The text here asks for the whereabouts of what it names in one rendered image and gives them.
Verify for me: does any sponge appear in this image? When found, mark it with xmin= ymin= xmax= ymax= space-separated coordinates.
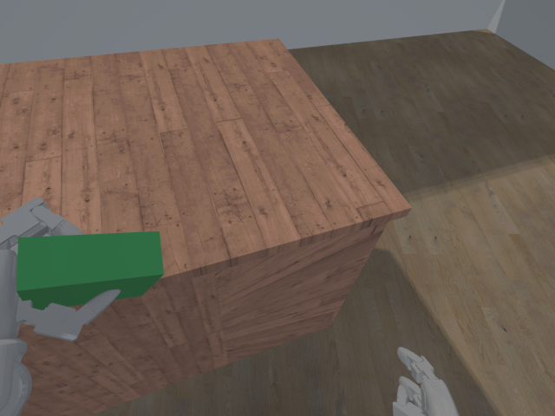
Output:
xmin=16 ymin=231 xmax=164 ymax=310

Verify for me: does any left robot hand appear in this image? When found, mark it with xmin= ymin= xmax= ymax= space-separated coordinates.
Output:
xmin=0 ymin=198 xmax=121 ymax=341

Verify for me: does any left robot forearm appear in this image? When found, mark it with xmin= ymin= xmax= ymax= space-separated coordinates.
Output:
xmin=0 ymin=338 xmax=32 ymax=416

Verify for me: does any table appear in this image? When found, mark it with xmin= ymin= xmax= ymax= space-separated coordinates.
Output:
xmin=0 ymin=38 xmax=412 ymax=416

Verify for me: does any right robot hand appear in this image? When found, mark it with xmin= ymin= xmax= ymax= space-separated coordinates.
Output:
xmin=393 ymin=347 xmax=460 ymax=416

